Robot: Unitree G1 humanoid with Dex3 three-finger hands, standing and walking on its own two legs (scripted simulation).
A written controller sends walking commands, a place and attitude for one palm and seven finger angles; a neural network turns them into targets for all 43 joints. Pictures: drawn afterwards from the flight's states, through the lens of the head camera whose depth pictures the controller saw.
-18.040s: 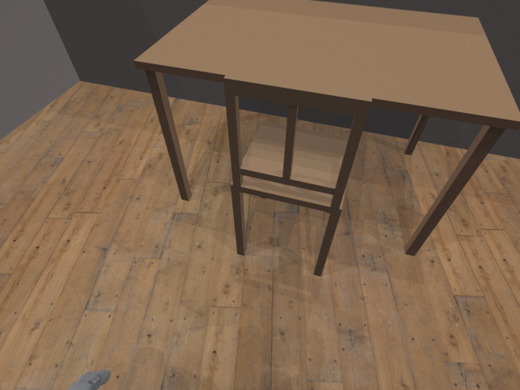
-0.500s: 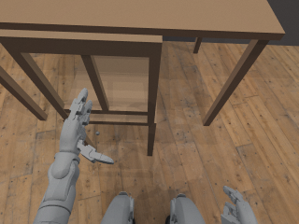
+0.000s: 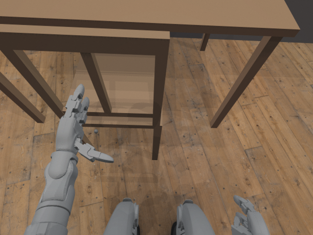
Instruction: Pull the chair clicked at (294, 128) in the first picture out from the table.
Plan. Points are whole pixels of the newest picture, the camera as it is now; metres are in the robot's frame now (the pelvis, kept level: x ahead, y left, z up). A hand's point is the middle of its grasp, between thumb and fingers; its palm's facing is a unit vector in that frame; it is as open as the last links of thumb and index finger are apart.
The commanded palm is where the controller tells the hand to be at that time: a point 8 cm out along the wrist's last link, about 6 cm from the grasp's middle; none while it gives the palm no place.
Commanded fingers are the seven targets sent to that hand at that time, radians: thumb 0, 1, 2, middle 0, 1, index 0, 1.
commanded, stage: push the fingers through the gap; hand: left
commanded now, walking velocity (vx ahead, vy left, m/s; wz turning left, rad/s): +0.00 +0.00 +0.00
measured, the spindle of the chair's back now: (99, 86) +0.50 +0.18 +0.02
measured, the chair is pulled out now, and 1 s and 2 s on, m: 0.00 0.00 0.00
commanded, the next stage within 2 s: hook a spindle and tug to test in 1.44 s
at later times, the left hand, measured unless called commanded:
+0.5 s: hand (101, 112) +0.41 +0.16 +0.03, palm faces -0.03 -1.00 -0.04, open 16.9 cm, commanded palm +0.39 +0.20 +0.03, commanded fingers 0.00 -0.50 0.30 -0.06 -0.08 -0.06 -0.08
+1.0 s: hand (107, 97) +0.46 +0.15 +0.03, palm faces +0.00 -1.00 -0.03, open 16.9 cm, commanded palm +0.43 +0.20 +0.03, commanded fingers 0.00 -0.50 0.30 -0.06 -0.08 -0.06 -0.08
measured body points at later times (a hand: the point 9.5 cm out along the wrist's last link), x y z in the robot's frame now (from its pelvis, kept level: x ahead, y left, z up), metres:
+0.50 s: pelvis +0.00 +0.00 +0.00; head +0.12 +0.01 +0.43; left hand +0.41 +0.21 +0.03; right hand +0.11 -0.25 -0.12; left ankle +0.03 +0.10 -0.62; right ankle +0.03 -0.12 -0.62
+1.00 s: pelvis +0.00 +0.00 +0.00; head +0.13 +0.01 +0.42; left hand +0.45 +0.20 +0.03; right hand +0.07 -0.26 -0.13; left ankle +0.03 +0.10 -0.62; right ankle +0.03 -0.12 -0.62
